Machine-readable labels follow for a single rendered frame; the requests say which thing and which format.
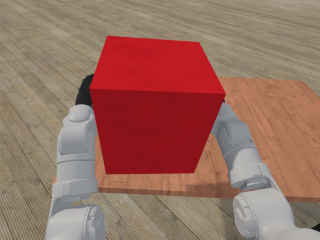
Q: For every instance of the robot right upper arm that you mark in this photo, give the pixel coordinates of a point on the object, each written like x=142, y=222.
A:
x=264, y=214

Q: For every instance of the robot left upper arm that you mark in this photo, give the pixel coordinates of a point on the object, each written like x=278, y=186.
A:
x=80, y=222

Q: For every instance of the right robot forearm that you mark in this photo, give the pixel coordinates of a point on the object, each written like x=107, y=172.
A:
x=246, y=169

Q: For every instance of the table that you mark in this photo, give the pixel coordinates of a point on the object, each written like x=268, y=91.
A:
x=283, y=117

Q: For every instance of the robot left hand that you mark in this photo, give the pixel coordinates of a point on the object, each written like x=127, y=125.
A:
x=84, y=97

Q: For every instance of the left robot forearm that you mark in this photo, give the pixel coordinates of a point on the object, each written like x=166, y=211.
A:
x=75, y=175

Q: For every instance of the carton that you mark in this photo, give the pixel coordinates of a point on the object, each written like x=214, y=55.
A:
x=155, y=102

